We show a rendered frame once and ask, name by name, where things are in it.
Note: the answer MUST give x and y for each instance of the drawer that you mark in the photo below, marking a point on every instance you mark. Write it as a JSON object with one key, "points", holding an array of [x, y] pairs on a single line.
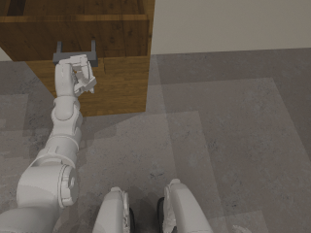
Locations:
{"points": [[30, 29]]}

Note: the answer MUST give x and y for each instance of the left robot hand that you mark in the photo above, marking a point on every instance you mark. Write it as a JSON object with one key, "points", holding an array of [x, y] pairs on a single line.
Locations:
{"points": [[69, 83]]}

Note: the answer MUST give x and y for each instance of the handle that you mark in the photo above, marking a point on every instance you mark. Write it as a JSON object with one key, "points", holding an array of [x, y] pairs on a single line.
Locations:
{"points": [[97, 71], [90, 55]]}

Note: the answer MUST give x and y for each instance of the robot right shin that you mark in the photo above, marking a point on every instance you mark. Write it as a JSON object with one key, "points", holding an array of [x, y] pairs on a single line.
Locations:
{"points": [[169, 217]]}

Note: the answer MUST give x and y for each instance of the cabinet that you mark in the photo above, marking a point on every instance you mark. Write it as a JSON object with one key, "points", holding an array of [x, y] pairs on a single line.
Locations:
{"points": [[124, 87]]}

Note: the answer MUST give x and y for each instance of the robot left forearm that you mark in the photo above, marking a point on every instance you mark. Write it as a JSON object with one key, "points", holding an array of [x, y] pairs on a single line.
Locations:
{"points": [[64, 142]]}

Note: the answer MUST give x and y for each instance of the robot left thigh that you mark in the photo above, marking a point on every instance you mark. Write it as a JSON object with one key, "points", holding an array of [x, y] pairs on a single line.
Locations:
{"points": [[114, 208]]}

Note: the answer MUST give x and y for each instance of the left robot upper arm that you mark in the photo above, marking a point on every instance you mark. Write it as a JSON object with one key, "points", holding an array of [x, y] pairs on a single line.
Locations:
{"points": [[44, 192]]}

